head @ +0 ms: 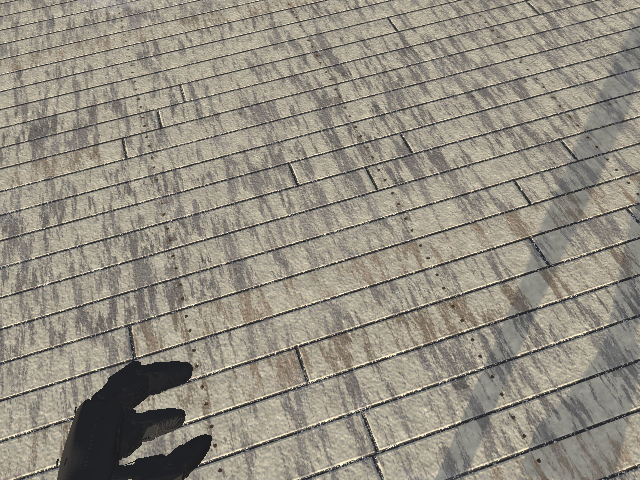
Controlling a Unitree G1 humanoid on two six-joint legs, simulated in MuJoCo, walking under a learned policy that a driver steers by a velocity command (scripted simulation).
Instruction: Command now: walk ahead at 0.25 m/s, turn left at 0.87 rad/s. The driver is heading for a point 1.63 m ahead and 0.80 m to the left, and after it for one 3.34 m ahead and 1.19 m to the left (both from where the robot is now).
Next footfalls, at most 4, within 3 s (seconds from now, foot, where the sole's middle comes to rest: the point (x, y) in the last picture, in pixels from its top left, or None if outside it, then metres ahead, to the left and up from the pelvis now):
0.16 right None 0.27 -0.17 -0.76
0.58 left None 0.09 0.04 -0.76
1.00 right None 0.26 -0.12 -0.76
3.00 left None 0.13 0.17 -0.76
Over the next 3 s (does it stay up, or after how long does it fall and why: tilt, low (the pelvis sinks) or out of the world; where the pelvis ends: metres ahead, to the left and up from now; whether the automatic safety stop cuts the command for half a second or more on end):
stays up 0.18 0.03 0.01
